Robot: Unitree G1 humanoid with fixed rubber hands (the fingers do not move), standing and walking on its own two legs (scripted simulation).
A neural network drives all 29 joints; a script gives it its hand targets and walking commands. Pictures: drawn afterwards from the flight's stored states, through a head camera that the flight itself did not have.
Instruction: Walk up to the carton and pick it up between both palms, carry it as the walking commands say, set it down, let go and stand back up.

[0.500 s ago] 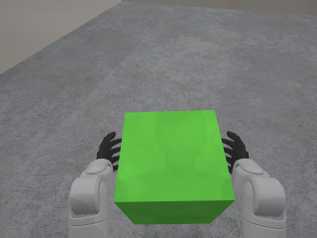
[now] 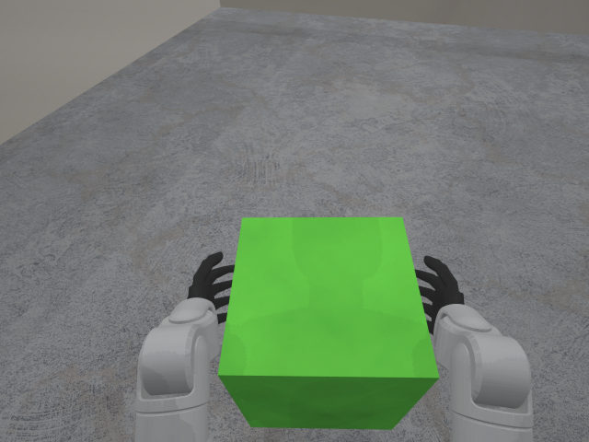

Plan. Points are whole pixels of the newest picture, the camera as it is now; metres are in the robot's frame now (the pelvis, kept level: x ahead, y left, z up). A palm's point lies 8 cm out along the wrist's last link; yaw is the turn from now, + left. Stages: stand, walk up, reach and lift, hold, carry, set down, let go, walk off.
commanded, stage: carry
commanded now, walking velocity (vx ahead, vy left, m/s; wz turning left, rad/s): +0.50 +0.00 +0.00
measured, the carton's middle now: (321, 329) +0.28 +0.00 +0.01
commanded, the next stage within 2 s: none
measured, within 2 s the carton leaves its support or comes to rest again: neither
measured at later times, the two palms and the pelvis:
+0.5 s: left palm (224, 154) +0.60 +0.17 +0.09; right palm (386, 154) +0.58 -0.12 +0.09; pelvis +0.32 +0.04 +0.02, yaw -3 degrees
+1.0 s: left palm (262, 74) +0.91 +0.13 +0.10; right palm (383, 71) +0.92 -0.17 +0.09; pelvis +0.65 -0.03 +0.03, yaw +1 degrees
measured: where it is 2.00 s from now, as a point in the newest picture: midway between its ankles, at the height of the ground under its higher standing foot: (355, 300)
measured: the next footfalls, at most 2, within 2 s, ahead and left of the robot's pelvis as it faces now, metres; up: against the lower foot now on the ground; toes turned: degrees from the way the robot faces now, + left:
left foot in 0.36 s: +0.40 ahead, +0.13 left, +0.00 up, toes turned +11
right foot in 0.78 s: +0.68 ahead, -0.11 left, +0.00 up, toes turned -14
